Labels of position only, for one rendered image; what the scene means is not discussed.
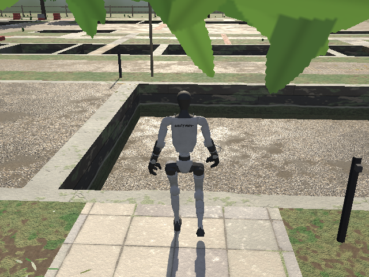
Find left robot thigh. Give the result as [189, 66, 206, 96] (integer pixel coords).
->
[165, 160, 180, 196]

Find right robot hand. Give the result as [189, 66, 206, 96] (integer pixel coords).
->
[206, 156, 219, 168]

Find right robot forearm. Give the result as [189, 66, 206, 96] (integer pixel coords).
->
[207, 138, 218, 159]

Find right robot upper arm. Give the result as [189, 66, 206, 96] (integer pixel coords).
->
[196, 116, 213, 147]

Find left robot upper arm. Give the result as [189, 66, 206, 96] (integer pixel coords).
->
[156, 116, 172, 148]

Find left robot hand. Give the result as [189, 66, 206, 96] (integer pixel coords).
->
[148, 162, 161, 175]

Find left robot forearm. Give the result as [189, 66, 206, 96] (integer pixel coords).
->
[150, 139, 162, 164]

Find right robot shin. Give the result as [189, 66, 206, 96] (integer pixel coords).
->
[195, 191, 204, 229]

